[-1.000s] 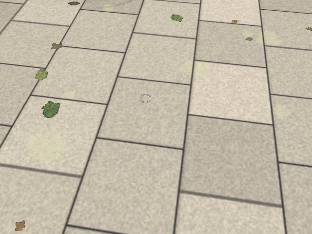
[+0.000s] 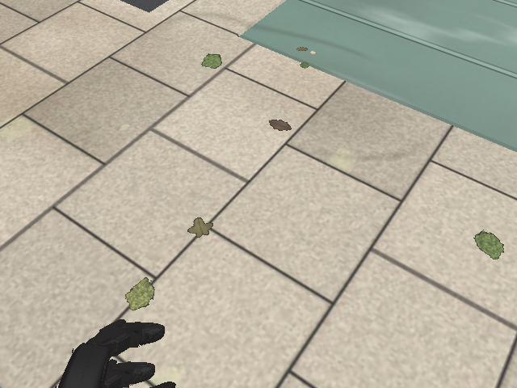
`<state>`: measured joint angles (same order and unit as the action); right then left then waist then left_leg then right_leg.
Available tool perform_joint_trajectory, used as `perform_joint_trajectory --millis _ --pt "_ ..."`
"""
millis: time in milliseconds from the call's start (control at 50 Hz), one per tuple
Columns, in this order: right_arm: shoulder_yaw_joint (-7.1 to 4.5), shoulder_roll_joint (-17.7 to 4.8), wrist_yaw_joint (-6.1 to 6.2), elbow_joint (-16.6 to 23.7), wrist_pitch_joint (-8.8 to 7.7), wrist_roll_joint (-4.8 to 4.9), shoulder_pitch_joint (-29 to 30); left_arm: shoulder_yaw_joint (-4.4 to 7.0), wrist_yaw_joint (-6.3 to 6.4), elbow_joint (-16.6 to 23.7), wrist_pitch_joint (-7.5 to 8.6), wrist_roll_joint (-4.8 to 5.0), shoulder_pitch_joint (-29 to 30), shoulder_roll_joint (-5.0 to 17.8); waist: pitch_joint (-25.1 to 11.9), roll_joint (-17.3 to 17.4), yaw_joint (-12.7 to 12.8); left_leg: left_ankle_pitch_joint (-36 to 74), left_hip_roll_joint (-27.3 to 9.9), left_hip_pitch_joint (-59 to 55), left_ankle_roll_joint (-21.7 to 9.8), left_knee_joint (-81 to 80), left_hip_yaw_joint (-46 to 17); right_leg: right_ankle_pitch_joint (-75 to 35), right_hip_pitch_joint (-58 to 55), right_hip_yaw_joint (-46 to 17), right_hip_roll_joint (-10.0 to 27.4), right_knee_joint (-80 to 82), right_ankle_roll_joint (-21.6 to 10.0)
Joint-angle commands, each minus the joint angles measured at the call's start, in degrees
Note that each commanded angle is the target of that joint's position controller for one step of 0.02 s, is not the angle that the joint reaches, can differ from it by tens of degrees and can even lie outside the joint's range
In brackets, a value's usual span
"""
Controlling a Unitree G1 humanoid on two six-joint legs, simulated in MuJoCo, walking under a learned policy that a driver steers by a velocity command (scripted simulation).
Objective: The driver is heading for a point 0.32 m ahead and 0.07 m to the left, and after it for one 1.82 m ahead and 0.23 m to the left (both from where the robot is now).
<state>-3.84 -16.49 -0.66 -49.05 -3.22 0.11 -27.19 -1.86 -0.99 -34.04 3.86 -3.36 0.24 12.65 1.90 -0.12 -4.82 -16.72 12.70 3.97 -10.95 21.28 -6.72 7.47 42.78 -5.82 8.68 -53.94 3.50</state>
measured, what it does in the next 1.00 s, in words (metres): walks ahead, turning left: right foot, then left foot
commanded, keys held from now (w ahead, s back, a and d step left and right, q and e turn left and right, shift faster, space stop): w+q+shift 0.48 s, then w+e+shift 0.52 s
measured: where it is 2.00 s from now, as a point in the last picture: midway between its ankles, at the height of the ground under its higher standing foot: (151, 88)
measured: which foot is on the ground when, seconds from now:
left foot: down 0.00-0.18, up 0.20-0.60, down 0.62-1.00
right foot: up 0.00-0.14, down 0.16-0.62, up 0.64-1.00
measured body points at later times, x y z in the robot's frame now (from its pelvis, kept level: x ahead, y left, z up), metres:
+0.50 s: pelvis +0.43 -0.02 -0.01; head +0.45 +0.00 +0.44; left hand +0.24 +0.21 -0.13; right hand +0.78 -0.09 -0.04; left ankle +0.54 +0.15 -0.66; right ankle +0.34 -0.18 -0.73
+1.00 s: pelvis +0.84 +0.21 -0.02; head +0.87 +0.22 +0.43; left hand +0.92 +0.50 -0.12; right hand +0.90 -0.06 -0.15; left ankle +0.63 +0.17 -0.73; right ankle +1.08 +0.20 -0.68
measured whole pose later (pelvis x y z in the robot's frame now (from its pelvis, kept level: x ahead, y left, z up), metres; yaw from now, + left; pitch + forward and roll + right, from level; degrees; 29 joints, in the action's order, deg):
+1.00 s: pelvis +0.84 +0.21 -0.02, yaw +20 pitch +1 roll +1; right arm -1.8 -15.4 0.5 -52.3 -7.1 -0.7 -26.7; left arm 1.6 -4.3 -43.1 1.1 -0.5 -5.8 16.7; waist 2.8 -1.6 -2.4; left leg -23.4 4.7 -14.3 -1.9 8.5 15.0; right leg -5.6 44.8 7.7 3.5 -45.4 -7.2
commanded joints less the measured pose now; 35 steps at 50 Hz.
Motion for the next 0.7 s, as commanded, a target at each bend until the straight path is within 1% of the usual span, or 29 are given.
perform_joint_trajectory --millis 20,60,100,120,140,160,180,200,220,240,260,280,300,320,360,420,460,480,500,520,540,560,580,600,620,640,660,680,700 --pt "-2.81 -10.15 -0.16 4.59 -1.33 0.53 1.66 0.86 -0.37 4.48 0.02 1.29 5.04 4.49 1.39 0.8 -0.04 29.07 -10.65 10.87 -3.75 -8.33 -12.92 -11.85 -12.23 7.06 -5.81 13.19 -0.67" --pt "-3.12 -10.63 -0.17 4.51 -1.23 0.28 0.66 1.0 -0.07 5.73 0.35 1.7 6.97 5.47 0.27 3.21 -1.35 34.2 -12.28 5.13 -2.68 -6.04 -14.77 -12.49 -13.38 6.34 -7.35 18.63 -1.55" --pt "-3.44 -11.6 0.3 5.45 -1.31 0.15 3.26 1.84 0.51 5.26 0.75 1.81 3.53 7.84 -2.03 3.89 1.04 40.14 -12.8 3.03 -0.36 -1.28 -16.14 -10.39 -21.93 4.87 -9.22 24.54 -2.34" --pt "-3.75 -13.11 0.3 5.86 -1.46 -0.19 4.49 3.03 1.14 3.71 0.92 2.01 -2.04 10.67 -5.98 3.86 3.82 46.91 -12.86 1.47 0.97 5.27 -16.6 -6.22 -28.87 4.41 -10.69 24.32 -2.87" --pt "-4.13 -15.26 0.04 6.53 -1.66 -0.48 7.5 4.37 1.89 1.55 1.2 2.43 -11.86 13.39 -11.12 3.82 10.07 48.49 -12.15 2.99 2.03 16.39 -16.12 -1.88 -39.11 4.18 -10.18 24.22 -3.48" --pt "-3.59 -13.21 -0.2 7.62 -2.27 -0.83 10.88 5.9 3.04 -1.5 1.36 1.91 -25.15 16.33 -16.93 2.74 16.77 41.67 -10.16 10.81 2.8 31.22 -14.09 5.14 -53.65 1.52 -5.7 21.44 -4.45" --pt "-1.01 -3.22 -0.06 9.73 -2.73 -0.27 9.94 7.03 3.89 -2.93 1.59 -0.64 -33.42 19.69 -22.97 -10.84 16.72 -0.3 -5.13 25.25 2.93 50.87 -8.24 27.31 -67.29 -16.65 10.04 24.94 -6.47" --pt "0.49 -2.0 -0.12 12.98 -2.24 2.1 3.08 7.8 2.9 -1.93 1.31 -1.2 -25.51 22.29 -26.85 -25.97 8.21 -11.96 -4.34 37.15 3.82 60.42 -3.12 37.86 -67.9 -48.61 19.37 38.65 -11.26" --pt "0.24 -6.48 0.43 10.56 -0.88 0.09 7.08 7.04 2.42 -0.12 0.89 -0.49 -17.73 15.07 -17.19 -13.26 8.39 -4.42 -9.72 40.68 3.54 61.83 -1.6 45.64 -58.92 -42.95 15.74 39.91 -11.8" --pt "-0.11 -7.85 -0.22 10.63 -0.19 -1.11 10.52 6.03 2.14 -0.5 0.6 0.19 -15.43 10.98 -10.69 -5.78 8.19 -0.22 -11.99 40.05 4.23 59.0 0.31 36.41 -51.19 -31.35 13.1 38.96 -11.21" --pt "-0.18 -7.65 -1.02 10.76 0.45 -1.7 12.76 5.72 1.95 -2.02 0.55 0.04 -16.12 9.65 -7.42 -1.2 7.93 0.7 -13.75 38.79 4.73 57.08 0.99 25.75 -45.97 -23.38 10.99 39.16 -10.4" --pt "0.06 -6.28 -1.99 12.0 1.11 -2.36 14.85 5.44 2.12 -4.29 0.87 0.22 -18.3 9.19 -4.72 -1.52 7.46 0.67 -15.38 38.74 4.94 56.04 0.99 19.23 -42.42 -16.73 9.05 39.94 -9.75" --pt "0.59 -4.68 -2.7 13.01 1.87 -2.43 15.18 5.27 1.83 -6.23 1.46 0.72 -19.72 8.53 -2.91 -3.81 6.43 0.9 -16.83 38.93 5.28 55.27 1.1 15.03 -39.88 -12.21 8.44 40.85 -9.2" --pt "1.06 -3.54 -3.13 14.18 2.52 -2.35 16.82 5.08 1.32 -7.75 2.1 1.37 -20.94 7.54 -1.74 -4.5 6.0 1.36 -17.99 40.32 5.33 55.18 1.32 10.85 -39.09 -8.73 8.12 41.86 -8.71" --pt "1.63 -2.85 -3.7 16.42 3.23 -2.35 19.87 5.05 0.61 -9.18 3.02 2.08 -21.51 7.48 -0.34 -4.13 5.06 5.07 -18.88 42.56 5.58 54.35 2.25 2.6 -37.62 -1.34 7.86 43.76 -7.91" --pt "2.07 -3.5 -4.12 19.11 3.52 -1.83 24.89 5.14 0.43 -9.99 3.93 1.64 -19.52 8.77 2.81 -4.11 3.4 13.79 -18.68 41.68 5.83 46.81 4.45 -6.91 -34.18 10.22 5.4 46.64 -6.45" --pt "2.27 -3.98 -4.74 19.82 3.51 -1.83 29.01 5.24 0.54 -11.47 4.06 1.63 -21.91 9.52 5.37 -1.89 4.58 17.18 -17.22 40.07 4.85 38.25 9.28 -13.58 -35.64 16.24 3.01 48.0 -5.2" --pt "2.63 -3.37 -5.2 20.49 3.39 -1.95 31.34 5.46 0.71 -12.07 4.05 1.52 -23.31 10.57 6.56 -1.98 5.2 17.83 -16.91 38.69 4.01 33.46 11.35 -16.73 -36.65 18.14 3.14 48.48 -4.73" --pt "3.17 -2.4 -5.55 20.71 2.93 -2.17 33.52 5.3 0.86 -13.08 3.97 1.35 -25.98 10.43 7.62 -1.04 6.28 17.66 -15.63 35.75 2.88 28.34 12.73 -22.44 -36.9 19.29 2.92 49.09 -4.44" --pt "3.58 -1.52 -5.52 20.4 2.44 -2.26 33.95 5.17 1.01 -13.92 3.77 1.21 -27.91 11.05 7.54 -1.29 6.44 16.89 -13.2 31.16 1.6 24.46 14.3 -33.57 -37.67 19.89 3.36 48.97 -4.7" --pt "3.57 -1.63 -5.09 19.56 2.14 -2.37 32.73 5.28 1.23 -14.27 3.51 1.26 -28.41 12.78 6.26 -3.41 5.34 15.53 -10.89 26.21 0.65 22.63 14.6 -46.08 -39.2 19.85 4.75 47.56 -5.61" --pt "3.05 -3.37 -4.46 18.45 1.91 -2.63 30.85 5.57 1.65 -14.72 2.89 1.51 -29.16 15.02 4.44 -4.82 3.71 11.09 -7.89 23.47 0.0 21.13 15.91 -59.73 -43.14 19.7 5.49 43.33 -6.24" --pt "2.25 -5.4 -3.72 16.86 1.64 -3.04 25.6 5.88 2.08 -15.02 1.91 1.62 -28.77 17.46 0.81 -6.1 0.09 6.01 -5.74 17.24 -0.78 19.4 15.82 -69.14 -45.28 19.31 6.82 34.12 -7.41" --pt "1.17 -7.41 -2.81 13.68 1.43 -3.15 15.31 6.0 2.45 -14.98 1.07 1.67 -27.11 19.01 -4.36 -7.49 -5.24 2.93 -5.29 6.12 -1.82 17.13 13.27 -70.88 -43.66 18.33 7.81 21.54 -8.85" --pt "-0.13 -9.59 -1.66 10.05 1.15 -3.53 4.01 5.81 2.48 -14.42 0.56 2.26 -24.67 18.66 -9.42 -6.6 -11.29 5.6 -7.87 -9.05 -3.17 10.1 9.11 -61.62 -36.03 18.3 6.18 4.54 -9.37" --pt "-1.35 -14.43 -0.39 8.51 1.02 -4.33 2.21 4.43 1.37 -12.9 0.56 1.73 -27.65 10.54 -15.82 4.17 -5.8 -2.86 -23.23 -23.65 -2.72 12.73 -6.31 0.79 -20.91 15.1 -1.62 -18.45 -9.19" --pt "-2.02 -17.14 -0.05 10.57 0.68 -4.35 2.91 3.83 0.89 -9.84 0.93 5.05 -32.39 7.89 -27.6 11.0 -1.77 -7.87 -38.29 -34.46 -7.36 4.23 -36.16 21.61 -4.61 3.95 -9.1 -36.08 -8.79" --pt "-2.22 -13.92 0.33 9.48 0.41 -3.28 3.1 4.95 1.4 -8.44 1.28 4.6 -21.83 12.58 -20.03 -0.37 -4.74 -6.63 -34.03 -25.54 -4.04 -1.47 -30.2 12.33 -0.38 0.05 -6.54 -34.66 -9.52" --pt "-1.44 -11.57 0.53 7.52 -0.44 -3.12 5.74 4.5 1.04 -7.95 1.53 4.76 -20.6 10.13 -8.66 0.69 -1.03 -2.02 -32.72 -14.67 -3.26 -3.74 -22.18 8.6 0.27 1.53 -4.74 -30.12 -9.22"
Velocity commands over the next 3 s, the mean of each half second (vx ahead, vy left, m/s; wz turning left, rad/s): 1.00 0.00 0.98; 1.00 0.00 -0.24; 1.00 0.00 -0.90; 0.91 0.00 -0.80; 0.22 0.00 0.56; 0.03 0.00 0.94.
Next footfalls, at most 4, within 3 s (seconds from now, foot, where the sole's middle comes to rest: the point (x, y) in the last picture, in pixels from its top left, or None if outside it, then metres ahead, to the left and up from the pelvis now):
0.16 right None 0.38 -0.17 -0.77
0.62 left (177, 322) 0.67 0.19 -0.77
1.08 right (158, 196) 1.11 0.27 -0.77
1.50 left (107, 117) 1.51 0.47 -0.77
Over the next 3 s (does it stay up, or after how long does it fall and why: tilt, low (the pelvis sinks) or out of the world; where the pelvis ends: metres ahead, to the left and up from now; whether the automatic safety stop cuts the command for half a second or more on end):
stays up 2.02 0.12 0.00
